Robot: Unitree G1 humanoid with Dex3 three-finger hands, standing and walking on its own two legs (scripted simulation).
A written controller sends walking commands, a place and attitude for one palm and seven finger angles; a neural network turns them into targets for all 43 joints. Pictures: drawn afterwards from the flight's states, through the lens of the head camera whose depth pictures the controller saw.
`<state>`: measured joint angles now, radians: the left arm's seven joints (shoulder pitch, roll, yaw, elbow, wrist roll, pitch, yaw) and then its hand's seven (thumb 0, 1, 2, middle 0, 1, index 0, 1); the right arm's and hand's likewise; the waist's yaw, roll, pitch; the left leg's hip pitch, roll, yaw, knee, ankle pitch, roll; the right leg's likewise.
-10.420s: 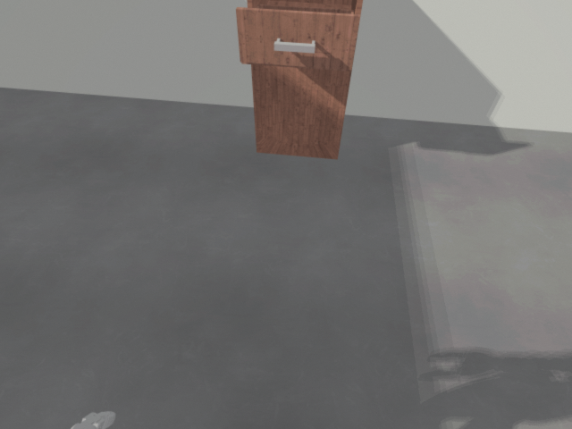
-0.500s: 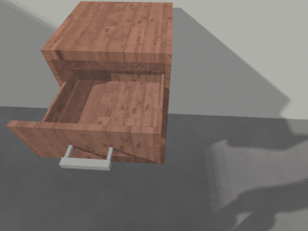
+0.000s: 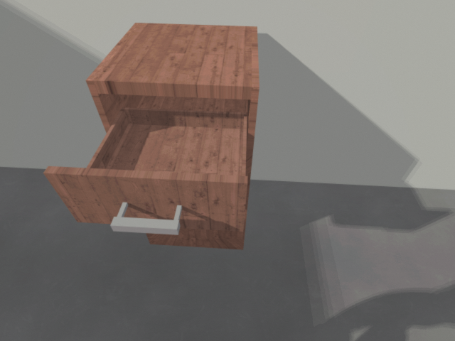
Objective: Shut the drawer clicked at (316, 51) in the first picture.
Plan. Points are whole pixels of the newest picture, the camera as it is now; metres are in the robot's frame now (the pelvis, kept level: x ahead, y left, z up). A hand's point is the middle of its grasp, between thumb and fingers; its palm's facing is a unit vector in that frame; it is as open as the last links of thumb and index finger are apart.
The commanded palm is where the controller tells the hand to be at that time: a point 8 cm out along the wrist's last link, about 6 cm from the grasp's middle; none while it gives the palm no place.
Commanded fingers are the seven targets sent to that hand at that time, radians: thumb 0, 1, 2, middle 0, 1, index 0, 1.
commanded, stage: come to a stop and stand still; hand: left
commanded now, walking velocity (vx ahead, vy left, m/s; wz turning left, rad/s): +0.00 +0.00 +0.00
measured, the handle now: (148, 217) +0.37 +0.19 -0.02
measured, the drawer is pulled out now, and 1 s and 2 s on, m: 0.30 0.30 0.30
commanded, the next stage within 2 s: look again from close up in 0.22 s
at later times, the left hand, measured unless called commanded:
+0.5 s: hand out of the picture -0.02 +0.14 -0.17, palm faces +0.03 -0.99 -0.13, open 7.3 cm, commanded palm none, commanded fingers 0.00 0.90 0.90 -0.20 -0.30 -0.20 -0.30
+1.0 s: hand out of the picture +0.02 +0.16 -0.17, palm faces +0.01 -0.99 -0.16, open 7.3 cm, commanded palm none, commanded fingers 0.00 0.90 0.90 -0.20 -0.30 -0.20 -0.30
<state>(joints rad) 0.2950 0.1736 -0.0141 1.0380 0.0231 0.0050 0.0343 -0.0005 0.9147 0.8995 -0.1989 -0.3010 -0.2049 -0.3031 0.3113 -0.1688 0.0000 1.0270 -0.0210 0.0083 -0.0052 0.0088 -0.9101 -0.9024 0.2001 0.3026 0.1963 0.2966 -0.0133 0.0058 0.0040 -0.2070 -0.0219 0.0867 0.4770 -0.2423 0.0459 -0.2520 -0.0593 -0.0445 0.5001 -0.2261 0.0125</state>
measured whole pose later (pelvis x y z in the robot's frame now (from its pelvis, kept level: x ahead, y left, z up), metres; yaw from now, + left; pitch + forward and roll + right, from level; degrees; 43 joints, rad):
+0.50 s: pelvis +0.01 +0.00 +0.00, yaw +0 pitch -1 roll +0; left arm 0.35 0.10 -0.03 1.12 0.02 -0.02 0.04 0.00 0.91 0.90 -0.20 -0.30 -0.20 -0.30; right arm 0.32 -0.12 0.01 1.12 -0.01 -0.02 -0.02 0.01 -0.91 -0.90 0.20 0.30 0.20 0.30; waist 0.00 -0.01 0.02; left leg -0.20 -0.03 0.08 0.44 -0.23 0.05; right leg -0.24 -0.05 -0.03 0.46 -0.21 0.02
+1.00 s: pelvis +0.03 +0.00 +0.00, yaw +0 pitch -1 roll +0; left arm 0.32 0.13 -0.02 1.11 0.02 -0.02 0.04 0.00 0.92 0.90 -0.20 -0.30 -0.20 -0.30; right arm 0.29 -0.13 0.01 1.15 -0.01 -0.03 -0.02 0.01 -0.91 -0.90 0.20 0.30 0.20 0.30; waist 0.00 -0.02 0.03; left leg -0.14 -0.02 0.09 0.41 -0.25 0.04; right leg -0.19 -0.04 -0.02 0.44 -0.23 0.02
